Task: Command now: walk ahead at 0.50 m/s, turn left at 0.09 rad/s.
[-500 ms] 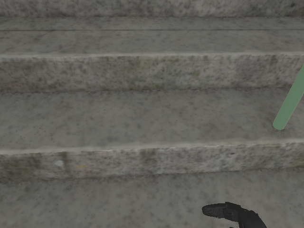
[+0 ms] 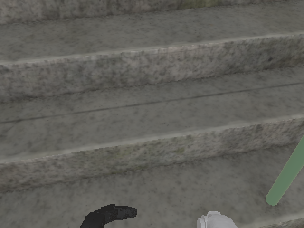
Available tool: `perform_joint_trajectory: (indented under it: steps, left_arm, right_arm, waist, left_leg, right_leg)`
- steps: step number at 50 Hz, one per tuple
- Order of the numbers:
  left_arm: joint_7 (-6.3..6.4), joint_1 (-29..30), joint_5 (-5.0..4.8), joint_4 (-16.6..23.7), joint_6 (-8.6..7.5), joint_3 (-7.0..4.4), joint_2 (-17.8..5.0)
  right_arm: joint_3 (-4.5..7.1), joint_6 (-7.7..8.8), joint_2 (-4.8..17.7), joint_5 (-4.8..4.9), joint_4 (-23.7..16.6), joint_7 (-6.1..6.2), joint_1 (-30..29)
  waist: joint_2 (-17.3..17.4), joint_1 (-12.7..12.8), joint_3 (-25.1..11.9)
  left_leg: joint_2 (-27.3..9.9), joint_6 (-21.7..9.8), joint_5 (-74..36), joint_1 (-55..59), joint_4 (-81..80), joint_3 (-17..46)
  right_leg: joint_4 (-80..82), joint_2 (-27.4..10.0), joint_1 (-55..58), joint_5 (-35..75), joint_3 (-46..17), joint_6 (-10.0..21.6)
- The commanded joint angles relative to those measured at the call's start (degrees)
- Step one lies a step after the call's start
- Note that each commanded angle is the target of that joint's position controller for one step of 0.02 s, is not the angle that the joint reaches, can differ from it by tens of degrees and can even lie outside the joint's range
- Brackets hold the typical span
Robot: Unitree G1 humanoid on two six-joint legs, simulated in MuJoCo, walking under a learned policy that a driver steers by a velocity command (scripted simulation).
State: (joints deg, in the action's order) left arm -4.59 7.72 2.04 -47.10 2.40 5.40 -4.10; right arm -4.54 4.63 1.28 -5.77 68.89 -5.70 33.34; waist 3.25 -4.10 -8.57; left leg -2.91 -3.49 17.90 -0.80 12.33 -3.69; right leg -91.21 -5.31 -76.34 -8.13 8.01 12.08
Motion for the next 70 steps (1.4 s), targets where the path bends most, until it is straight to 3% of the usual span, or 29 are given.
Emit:
perform_joint_trajectory:
  steps: [1, 3, 5, 6, 7, 9, 12, 16, 23, 27, 31, 33, 34, 35, 41, 43, 47, 51, 54, 55, 56, 57, 58, 59, 61, 62, 64, 66, 70]
  left_arm:
    - [-1.43, 8.55, 0.19, 7.62, 0.85, -1.88, -4.73]
    - [0.15, 0.23, -0.09, 6.55, -0.18, -3.58, -6.72]
    - [1.45, -23.28, 0.16, -2.17, -0.03, -5.61, -11.87]
    - [1.82, -34.65, 2.48, -6.95, -0.56, -7.27, -14.62]
    - [2.60, -37.07, 3.39, -9.11, -2.29, -8.27, -15.74]
    - [2.47, -24.84, 1.12, -11.31, -4.90, -6.79, -8.67]
    - [1.43, -16.16, 1.78, -13.63, -5.44, -3.34, 1.88]
    - [2.70, -20.61, 4.39, -13.65, -6.39, -4.49, -2.75]
    - [1.12, -39.96, 8.72, -21.12, -6.74, -2.06, -4.17]
    - [-1.49, -38.35, 3.15, -19.61, -8.41, -2.85, -10.47]
    - [-0.05, -42.04, 3.36, -17.72, -9.28, -5.46, -15.97]
    - [-1.29, -38.83, 4.49, -15.28, -9.71, -5.32, -13.90]
    - [-3.09, -34.42, 3.99, -14.82, -8.95, -5.64, -10.46]
    - [-4.63, -35.30, 1.88, -13.96, -7.66, -5.75, -10.21]
    - [0.69, -21.24, 0.68, -5.83, -6.07, -4.16, -5.20]
    - [0.77, -17.84, -0.07, -4.37, -5.42, -3.63, -5.75]
    - [2.08, -5.61, 0.81, 2.89, -5.38, -2.67, -7.09]
    - [3.04, 4.58, 1.26, 9.35, -2.24, -2.60, -6.43]
    - [2.71, -0.83, -0.41, 9.87, -2.87, -4.34, -10.91]
    - [3.02, -7.97, -0.65, 8.77, -3.62, -5.43, -12.83]
    - [2.89, -17.95, -1.17, 4.90, -4.16, -5.72, -13.99]
    - [3.34, -31.17, 2.04, 0.97, -3.34, -6.89, -17.36]
    - [2.89, -36.24, 3.67, -1.81, -3.82, -7.12, -17.90]
    - [2.91, -30.80, 2.25, -2.74, -5.46, -7.70, -18.53]
    - [2.71, -24.09, 1.38, -6.64, -5.89, -6.08, -8.48]
    - [5.97, -25.09, -3.38, -10.33, -7.24, -6.11, -3.33]
    - [5.17, -15.21, 0.58, -8.65, -7.67, -5.00, -1.57]
    - [3.85, -21.72, 2.45, -11.42, -7.42, -5.15, -3.55]
    - [2.49, -27.37, 2.08, -12.38, -7.80, -4.85, -5.84]
  right_arm:
    - [2.81, 2.80, 17.20, 2.91, -2.22, -0.80, 1.06]
    - [5.27, 2.78, 19.49, 3.31, -0.38, -1.34, 2.72]
    - [5.35, 2.60, 12.85, -0.07, -2.11, -3.06, 4.97]
    - [5.05, 0.97, 7.38, 1.43, -0.68, -4.18, 1.77]
    - [6.31, 0.27, 8.21, 3.66, -0.11, -4.40, -2.36]
    - [6.68, 0.91, 7.21, 4.49, -4.74, -1.38, -13.50]
    - [5.13, -0.47, 3.62, 5.08, -8.59, -0.01, -15.69]
    - [4.22, -1.22, 3.58, 5.82, -8.75, -2.54, -19.77]
    - [2.30, -2.48, 8.80, 5.56, -22.74, 1.60, -42.64]
    - [1.67, -6.59, 4.85, 5.19, -25.80, -0.51, -46.84]
    - [3.45, -4.74, 7.62, 5.09, -25.50, 1.45, -36.99]
    - [5.91, -5.57, 13.56, 6.13, -20.04, 3.45, -18.41]
    - [7.31, -5.68, 18.75, 4.27, -15.69, 3.39, -7.49]
    - [9.41, -5.77, 23.94, 2.88, -14.04, 3.76, -0.48]
    - [4.11, -1.15, 3.54, 1.76, -6.66, 1.19, -18.86]
    - [4.00, -0.03, 5.86, 1.55, -7.86, 1.83, -18.58]
    - [3.21, 1.28, 9.85, -1.69, -5.11, 2.72, -6.99]
    - [2.82, 2.55, 13.33, 4.79, -11.52, -0.01, -7.84]
    - [5.98, 4.71, 20.90, 5.69, -11.81, -0.04, -6.59]
    - [7.20, 4.55, 21.46, 4.59, -11.96, -0.21, -8.92]
    - [6.21, 4.48, 13.95, 2.26, -9.54, -0.95, 0.55]
    - [5.61, 2.94, 10.37, 2.53, -8.80, -1.65, -2.97]
    - [7.04, 1.95, 11.81, 4.69, -8.19, -1.50, -9.06]
    - [7.52, 1.95, 12.88, 5.95, -9.35, -0.12, -12.95]
    - [6.60, 1.81, 11.57, 4.29, -11.08, 2.46, -18.03]
    - [5.73, 0.36, 5.54, 1.01, -21.88, 4.69, -22.36]
    - [3.97, -1.47, 8.07, 3.65, -14.51, 3.51, -18.24]
    - [3.94, -0.59, 9.91, 3.04, -17.03, 2.43, -23.32]
    - [4.30, -0.62, 12.56, 1.20, -18.44, 0.73, -30.50]
  waist:
    - [7.80, 6.88, 3.98]
    - [11.57, 9.42, -0.28]
    - [-5.31, 12.55, -19.55]
    - [-16.17, 16.57, -16.14]
    - [-12.98, 16.18, -5.08]
    - [-6.74, 8.60, 1.21]
    - [0.45, -0.27, 2.00]
    - [-9.24, 0.13, 4.75]
    - [-4.95, 6.40, 5.30]
    - [-9.83, 2.64, 5.26]
    - [-14.45, 1.49, -1.85]
    - [-8.99, -5.36, -9.61]
    - [1.36, -7.96, -5.33]
    - [5.88, -8.44, -10.34]
    - [-5.84, 9.21, 3.55]
    - [1.35, 8.94, 5.18]
    - [-5.22, 4.76, 3.81]
    - [5.23, 3.76, 6.90]
    - [5.27, 6.56, -0.57]
    - [6.01, 9.07, -5.51]
    - [-6.44, 8.10, -16.01]
    - [-16.51, 14.72, -13.79]
    - [-19.17, 17.80, -3.19]
    - [-15.19, 13.91, 6.16]
    - [-3.27, 8.00, 5.64]
    - [1.32, 0.98, 7.62]
    - [-8.80, 2.17, 3.92]
    - [-1.69, 3.03, 3.41]
    - [-3.77, 4.67, 3.40]
  left_leg:
    - [-13.51, -14.09, -88.01, -9.57, -2.34, 3.43]
    - [-13.80, -11.22, -105.76, 4.69, 8.35, 2.69]
    - [-5.76, -7.12, -74.20, -23.56, 34.03, 9.90]
    - [4.64, -4.89, -19.40, -37.96, 63.62, 13.38]
    - [4.16, -5.50, -22.26, -48.29, 89.81, 21.32]
    - [4.59, -9.31, -21.00, -56.61, 105.78, 20.06]
    - [1.36, -13.71, -23.06, -61.02, 101.77, 18.34]
    - [0.89, -12.80, -13.14, -65.28, 118.71, 6.73]
    - [-2.80, -14.70, -19.13, -84.57, 90.31, 6.58]
    - [-0.30, -9.57, -3.24, -53.66, 76.07, -7.89]
    - [7.39, -7.92, 2.29, -41.04, 54.61, -4.26]
    - [6.67, -11.98, 0.16, -13.34, 43.65, 12.90]
    - [0.86, -17.24, 3.13, -2.87, 25.54, 30.54]
    - [-5.62, -19.47, 2.62, -2.49, 10.93, 53.42]
    - [-1.82, -11.44, -5.97, -22.78, 13.39, 27.11]
    - [0.89, -11.69, -4.88, -30.98, 8.76, 21.62]
    - [1.74, -9.21, 4.63, -31.00, 6.92, 21.59]
    - [-4.36, -14.68, -11.24, -44.42, -6.06, 24.43]
    - [-9.56, -14.78, -78.67, -11.39, 8.08, 23.30]
    - [-7.73, -11.78, -86.21, -6.52, 17.57, 20.44]
    - [-0.67, -8.64, -79.79, -26.63, 32.28, 18.28]
    - [7.81, -4.77, -24.16, -46.32, 49.44, 18.70]
    - [9.94, -4.12, -15.39, -57.71, 76.90, 24.66]
    - [8.68, -4.83, -20.08, -63.52, 84.77, 23.90]
    - [8.47, -7.82, -21.66, -63.43, 90.37, 21.61]
    - [4.63, -2.85, -11.85, -53.68, 87.74, 11.97]
    - [5.55, -6.11, -13.13, -66.05, 89.18, 19.65]
    - [3.98, -7.22, -15.11, -69.85, 88.88, 13.68]
    - [-1.51, -2.01, -21.20, -63.59, 76.38, 4.69]
  right_leg:
    - [14.49, 7.75, 28.60, -7.99, 5.62, -3.69]
    - [31.26, 9.57, 36.63, -10.36, 3.15, -3.25]
    - [43.46, -1.45, 76.53, -1.08, -27.11, 6.05]
    - [62.20, -11.61, 79.62, -8.62, -48.24, 11.81]
    - [69.26, -13.90, 67.58, -25.05, -54.74, 7.86]
    - [67.10, -13.39, 57.60, -17.17, -41.16, 5.40]
    - [66.95, -9.29, 53.13, 2.15, -17.12, -4.02]
    - [75.57, -6.17, 48.66, 0.46, -4.02, -0.49]
    - [81.87, -9.05, 71.48, 2.59, -0.20, -0.72]
    - [85.86, -12.97, 59.48, 53.31, 7.92, 0.95]
    - [67.11, -14.24, 80.71, 83.33, 8.95, 1.73]
    - [48.20, -7.49, 57.93, 70.37, 3.34, -0.69]
    - [28.07, 1.98, 36.50, 22.01, 0.24, -4.64]
    - [-4.72, 6.18, 31.37, 10.71, -14.47, -6.19]
    - [-30.37, 3.69, 4.39, 7.05, -17.24, 0.73]
    - [-35.47, 4.08, 6.99, -2.43, -12.38, -0.09]
    - [-20.14, 1.31, 6.20, 3.19, -9.97, -1.94]
    - [5.02, 3.49, 35.90, -18.68, 1.42, -11.01]
    - [23.58, 10.59, 34.62, -20.13, 1.08, -8.46]
    - [29.89, 9.45, 42.47, -13.26, -4.36, -6.09]
    - [33.20, 1.62, 66.75, -5.69, -26.23, 4.52]
    - [56.52, -7.41, 77.83, -19.43, -53.08, 10.93]
    - [67.28, -10.11, 69.12, -46.87, -67.83, 9.74]
    - [66.10, -9.28, 60.20, -52.23, -62.92, 7.18]
    - [63.04, -7.13, 54.17, -30.16, -46.19, 5.99]
    - [64.77, -6.17, 46.46, -29.90, -36.51, -0.35]
    - [63.89, -1.41, 51.23, -20.86, -30.68, 1.99]
    - [66.10, -0.83, 52.14, -12.87, -28.51, 3.08]
    - [71.50, -1.23, 48.48, -10.34, -24.23, 3.41]
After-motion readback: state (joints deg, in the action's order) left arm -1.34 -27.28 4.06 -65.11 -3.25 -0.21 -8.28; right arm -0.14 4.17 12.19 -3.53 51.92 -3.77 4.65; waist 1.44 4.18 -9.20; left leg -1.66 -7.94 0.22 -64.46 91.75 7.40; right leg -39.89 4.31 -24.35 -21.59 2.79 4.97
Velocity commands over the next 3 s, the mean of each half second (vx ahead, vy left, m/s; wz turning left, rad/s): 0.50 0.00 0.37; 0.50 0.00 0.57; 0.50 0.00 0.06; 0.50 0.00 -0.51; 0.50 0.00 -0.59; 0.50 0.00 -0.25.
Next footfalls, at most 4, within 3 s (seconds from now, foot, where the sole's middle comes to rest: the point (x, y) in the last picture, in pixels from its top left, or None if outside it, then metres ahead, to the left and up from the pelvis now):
0.06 right None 0.22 -0.12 -0.62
0.60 left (104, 221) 0.47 0.15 -0.45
1.08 right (129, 121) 0.76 0.06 -0.29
1.70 left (0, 53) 0.96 0.52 -0.12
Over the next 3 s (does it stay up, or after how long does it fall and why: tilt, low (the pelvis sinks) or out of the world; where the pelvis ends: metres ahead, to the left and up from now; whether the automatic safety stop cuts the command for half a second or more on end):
stays up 1.45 0.44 0.85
